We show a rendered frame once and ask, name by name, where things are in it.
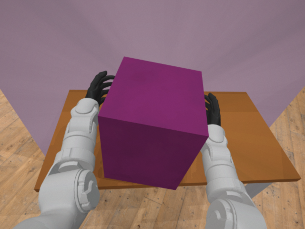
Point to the left robot forearm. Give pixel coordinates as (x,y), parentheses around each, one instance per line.
(79,141)

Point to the robot left upper arm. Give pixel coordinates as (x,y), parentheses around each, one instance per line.
(65,200)

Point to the right robot forearm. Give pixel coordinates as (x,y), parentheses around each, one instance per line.
(219,169)

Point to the robot right upper arm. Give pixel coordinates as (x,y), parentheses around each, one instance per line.
(224,213)

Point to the right robot hand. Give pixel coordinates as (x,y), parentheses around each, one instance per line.
(213,112)

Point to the table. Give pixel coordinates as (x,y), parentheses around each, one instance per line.
(258,158)

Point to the carton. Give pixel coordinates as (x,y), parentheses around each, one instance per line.
(152,123)

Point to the left robot hand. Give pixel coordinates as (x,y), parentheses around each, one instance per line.
(95,91)

